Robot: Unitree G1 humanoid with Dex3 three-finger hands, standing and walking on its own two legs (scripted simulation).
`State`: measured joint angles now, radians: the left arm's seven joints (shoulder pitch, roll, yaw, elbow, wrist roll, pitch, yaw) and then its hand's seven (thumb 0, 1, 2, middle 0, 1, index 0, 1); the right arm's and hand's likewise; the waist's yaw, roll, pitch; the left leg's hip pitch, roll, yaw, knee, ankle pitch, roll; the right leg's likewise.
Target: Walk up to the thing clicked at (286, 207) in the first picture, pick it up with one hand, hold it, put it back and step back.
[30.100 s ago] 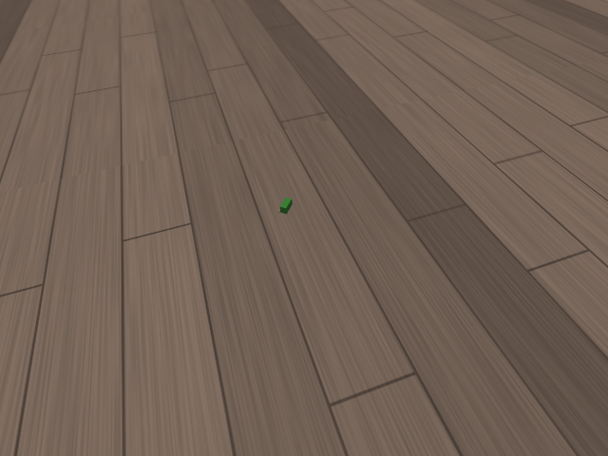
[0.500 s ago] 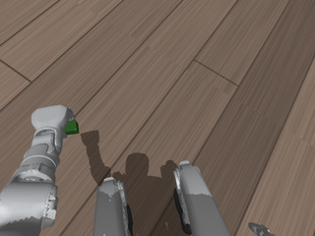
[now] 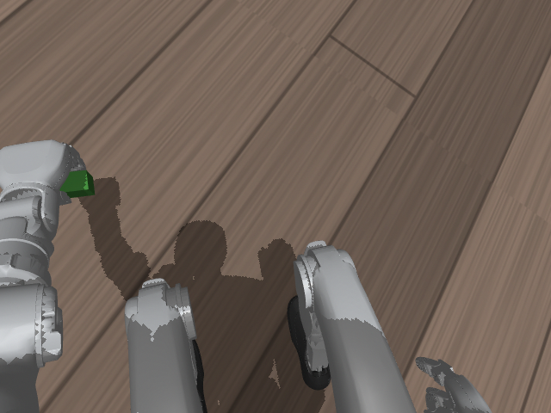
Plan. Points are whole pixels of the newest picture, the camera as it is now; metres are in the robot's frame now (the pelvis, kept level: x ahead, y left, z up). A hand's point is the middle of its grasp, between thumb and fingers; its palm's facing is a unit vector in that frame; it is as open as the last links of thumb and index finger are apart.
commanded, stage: crouch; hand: left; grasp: from above
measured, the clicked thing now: (67, 185) +0.49 +0.26 -0.20
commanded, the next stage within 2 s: lower in 0.56 s
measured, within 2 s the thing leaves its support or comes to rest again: rests again in 1.86 s
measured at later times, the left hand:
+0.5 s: hand (68, 196) +0.48 +0.27 -0.23, palm faces -0.46 -0.03 -0.89, open 6.1 cm
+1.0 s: hand (77, 199) +0.49 +0.27 -0.28, palm faces -0.47 -0.05 -0.88, open 6.1 cm
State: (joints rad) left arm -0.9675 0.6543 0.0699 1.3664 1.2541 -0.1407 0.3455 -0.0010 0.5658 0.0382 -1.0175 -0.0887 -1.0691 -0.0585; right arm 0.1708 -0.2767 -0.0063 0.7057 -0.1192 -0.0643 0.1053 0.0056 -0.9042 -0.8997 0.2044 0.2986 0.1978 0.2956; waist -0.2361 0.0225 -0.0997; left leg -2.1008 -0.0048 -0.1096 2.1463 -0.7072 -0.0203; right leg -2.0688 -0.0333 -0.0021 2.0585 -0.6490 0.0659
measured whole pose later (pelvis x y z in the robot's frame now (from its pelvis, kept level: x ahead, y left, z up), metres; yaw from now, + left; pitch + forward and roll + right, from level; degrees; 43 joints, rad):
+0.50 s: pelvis -0.01 +0.00 -0.06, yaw -2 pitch +36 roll -8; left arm -1.06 0.78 0.11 1.52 1.32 -0.21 0.38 0.00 0.57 0.00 -1.06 -0.02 -1.11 0.00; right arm 0.20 -0.28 0.07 0.73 -0.15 -0.06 0.14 0.01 -0.91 -0.90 0.20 0.30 0.20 0.30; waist -0.30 0.01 -0.03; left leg -2.28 -0.02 -0.14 2.35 -0.69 -0.01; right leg -2.23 -0.02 -0.01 2.23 -0.63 0.07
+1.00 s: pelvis -0.01 +0.01 -0.09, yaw -4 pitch +34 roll -10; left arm -1.09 0.87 0.13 1.55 1.35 -0.24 0.41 0.00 0.56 0.00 -1.08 0.00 -1.12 0.00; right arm 0.18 -0.31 0.12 0.69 -0.18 -0.07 0.17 0.00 -0.91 -0.90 0.20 0.30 0.20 0.30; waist -0.32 -0.03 0.04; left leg -2.34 -0.03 -0.17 2.44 -0.71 -0.02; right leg -2.27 -0.01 -0.03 2.30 -0.64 0.08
